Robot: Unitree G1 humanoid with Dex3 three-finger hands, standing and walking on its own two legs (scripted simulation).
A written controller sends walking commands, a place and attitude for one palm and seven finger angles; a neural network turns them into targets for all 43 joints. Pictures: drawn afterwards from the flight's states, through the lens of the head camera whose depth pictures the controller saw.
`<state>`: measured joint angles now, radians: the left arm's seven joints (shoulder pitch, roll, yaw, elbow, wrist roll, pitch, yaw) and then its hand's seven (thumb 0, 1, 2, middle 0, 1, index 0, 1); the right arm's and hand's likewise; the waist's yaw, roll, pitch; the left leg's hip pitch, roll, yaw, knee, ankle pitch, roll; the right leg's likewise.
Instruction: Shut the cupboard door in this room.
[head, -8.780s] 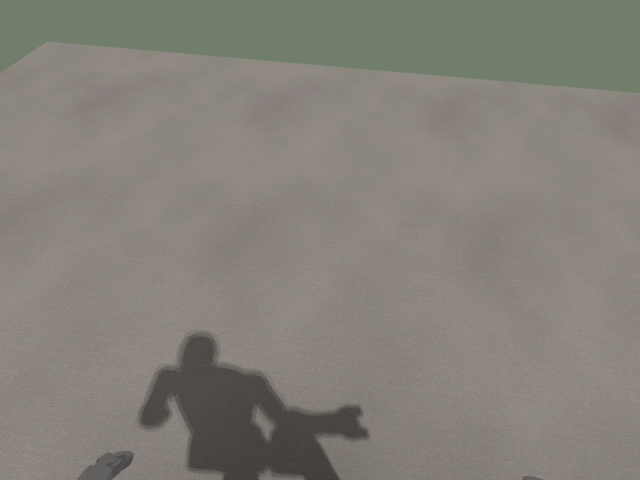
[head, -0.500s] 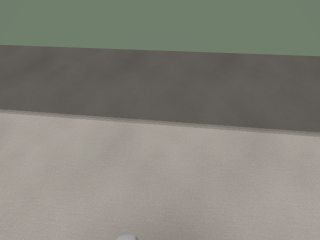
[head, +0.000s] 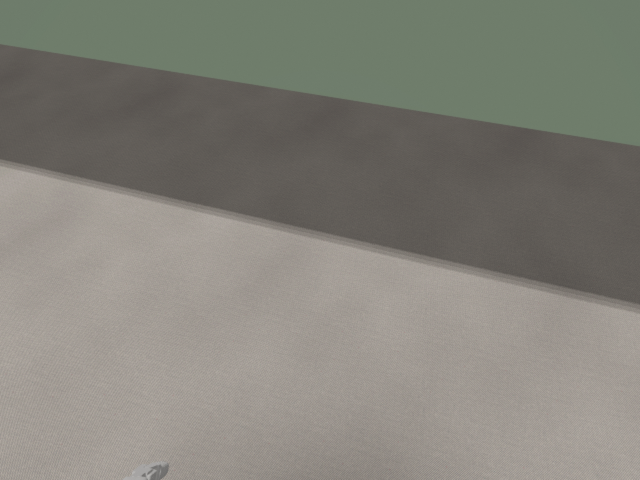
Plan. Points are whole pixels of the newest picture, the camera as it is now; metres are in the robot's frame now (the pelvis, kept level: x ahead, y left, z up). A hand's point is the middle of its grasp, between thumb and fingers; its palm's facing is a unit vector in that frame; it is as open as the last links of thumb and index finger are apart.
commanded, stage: turn or walk to find it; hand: left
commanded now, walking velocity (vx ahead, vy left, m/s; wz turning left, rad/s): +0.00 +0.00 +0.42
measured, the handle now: out of the picture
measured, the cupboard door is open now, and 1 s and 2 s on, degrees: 78 78 78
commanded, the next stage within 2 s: none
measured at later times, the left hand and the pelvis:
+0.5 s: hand out of the picture -0.06 +0.19 -0.17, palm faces +0.29 -0.93 -0.23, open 7.4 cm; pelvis -0.05 -0.01 +0.00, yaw +15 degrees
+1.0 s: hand out of the picture -0.06 +0.24 -0.16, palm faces +0.41 -0.88 -0.24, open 7.4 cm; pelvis -0.08 +0.02 +0.01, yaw +24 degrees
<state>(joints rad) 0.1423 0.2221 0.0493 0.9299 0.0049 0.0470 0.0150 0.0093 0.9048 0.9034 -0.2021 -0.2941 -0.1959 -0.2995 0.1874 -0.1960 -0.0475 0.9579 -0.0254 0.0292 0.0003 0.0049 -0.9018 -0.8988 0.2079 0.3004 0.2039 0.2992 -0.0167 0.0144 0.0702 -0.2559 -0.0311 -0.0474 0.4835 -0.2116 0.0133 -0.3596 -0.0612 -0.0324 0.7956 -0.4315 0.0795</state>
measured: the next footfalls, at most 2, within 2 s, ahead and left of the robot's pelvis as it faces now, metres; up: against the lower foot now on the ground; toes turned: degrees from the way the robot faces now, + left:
right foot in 0.06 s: +0.05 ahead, -0.13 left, +0.00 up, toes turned -2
left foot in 0.54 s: -0.06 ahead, +0.11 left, +0.00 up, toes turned +20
